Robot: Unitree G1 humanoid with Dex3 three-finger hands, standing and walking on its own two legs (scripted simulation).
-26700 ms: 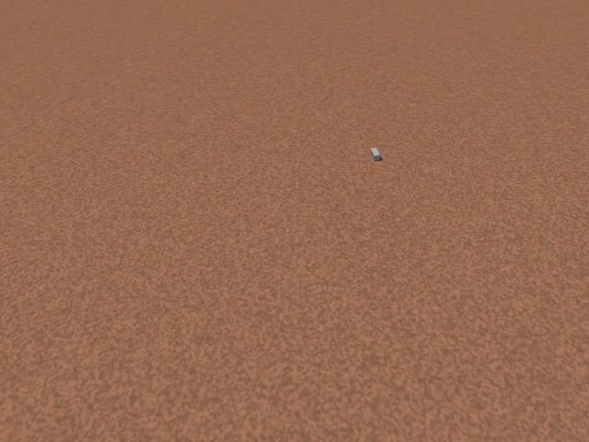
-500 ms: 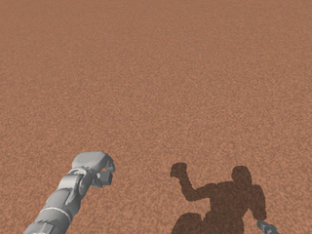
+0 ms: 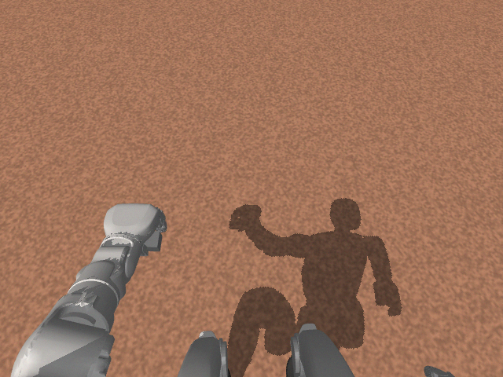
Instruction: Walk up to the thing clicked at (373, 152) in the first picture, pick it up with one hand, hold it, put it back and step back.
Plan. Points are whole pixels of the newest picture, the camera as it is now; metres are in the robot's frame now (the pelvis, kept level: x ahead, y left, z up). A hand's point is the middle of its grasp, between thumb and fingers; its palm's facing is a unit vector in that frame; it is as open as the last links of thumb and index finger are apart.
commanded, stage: crouch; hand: left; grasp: from above
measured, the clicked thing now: (142, 241) +0.40 +0.23 -0.14
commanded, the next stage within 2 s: lower in 1.52 s
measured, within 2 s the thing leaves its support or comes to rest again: neither
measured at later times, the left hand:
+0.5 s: hand (167, 252) +0.44 +0.22 -0.33, palm faces -0.45 +0.02 -0.89, open 6.2 cm
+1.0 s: hand (175, 255) +0.47 +0.23 -0.43, palm faces -0.45 +0.01 -0.89, open 6.2 cm
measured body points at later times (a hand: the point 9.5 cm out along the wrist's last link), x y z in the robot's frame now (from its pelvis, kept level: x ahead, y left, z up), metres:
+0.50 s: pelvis -0.03 +0.01 -0.19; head +0.19 +0.04 +0.21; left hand +0.46 +0.22 -0.28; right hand +0.00 -0.26 -0.31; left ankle +0.04 +0.11 -0.63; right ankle +0.05 -0.12 -0.63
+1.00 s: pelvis -0.04 +0.00 -0.28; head +0.21 +0.04 +0.09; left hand +0.49 +0.22 -0.38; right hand -0.04 -0.27 -0.38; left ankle +0.04 +0.11 -0.63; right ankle +0.05 -0.13 -0.63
